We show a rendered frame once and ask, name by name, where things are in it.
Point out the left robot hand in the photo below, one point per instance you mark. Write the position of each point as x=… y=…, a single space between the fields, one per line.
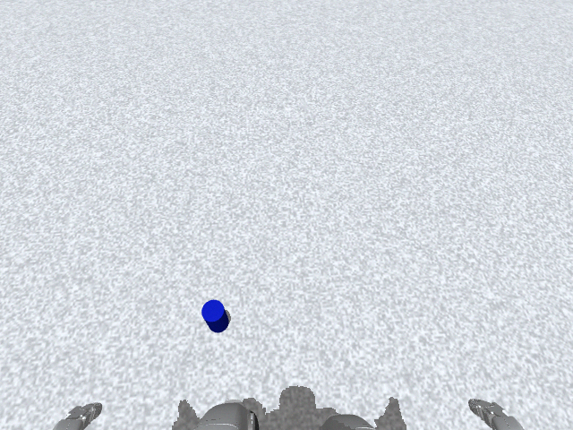
x=79 y=417

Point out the can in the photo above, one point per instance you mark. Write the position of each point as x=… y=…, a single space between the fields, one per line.
x=215 y=315

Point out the right robot hand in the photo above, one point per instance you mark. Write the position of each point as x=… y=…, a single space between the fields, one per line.
x=493 y=415

